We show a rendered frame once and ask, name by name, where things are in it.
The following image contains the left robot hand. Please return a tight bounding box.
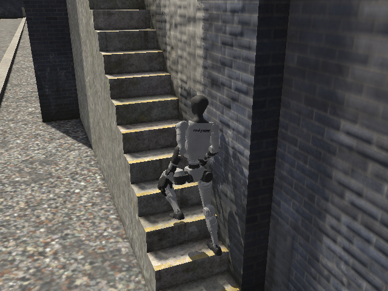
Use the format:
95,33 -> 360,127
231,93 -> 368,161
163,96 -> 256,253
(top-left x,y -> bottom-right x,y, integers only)
158,176 -> 173,196

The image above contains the robot torso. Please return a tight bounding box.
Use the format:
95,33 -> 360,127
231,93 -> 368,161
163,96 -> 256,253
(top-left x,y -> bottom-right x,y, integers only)
184,118 -> 212,183

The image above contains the left robot forearm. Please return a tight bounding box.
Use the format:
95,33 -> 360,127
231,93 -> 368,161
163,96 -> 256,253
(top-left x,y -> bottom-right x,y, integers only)
164,146 -> 181,179

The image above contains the left robot upper arm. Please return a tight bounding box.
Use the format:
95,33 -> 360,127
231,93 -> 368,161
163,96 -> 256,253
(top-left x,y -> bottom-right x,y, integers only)
175,121 -> 189,156

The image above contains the right robot forearm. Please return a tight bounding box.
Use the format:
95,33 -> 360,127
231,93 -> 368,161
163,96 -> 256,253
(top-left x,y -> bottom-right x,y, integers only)
203,150 -> 218,161

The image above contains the left robot thigh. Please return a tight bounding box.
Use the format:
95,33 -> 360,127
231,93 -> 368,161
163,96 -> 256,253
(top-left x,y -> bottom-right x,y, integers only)
161,168 -> 190,185

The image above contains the right robot hand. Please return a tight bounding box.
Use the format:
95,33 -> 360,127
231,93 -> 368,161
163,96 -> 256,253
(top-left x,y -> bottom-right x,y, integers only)
198,159 -> 207,166

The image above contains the right robot upper arm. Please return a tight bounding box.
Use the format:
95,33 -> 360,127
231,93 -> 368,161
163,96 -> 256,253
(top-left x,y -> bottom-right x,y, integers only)
209,122 -> 219,153

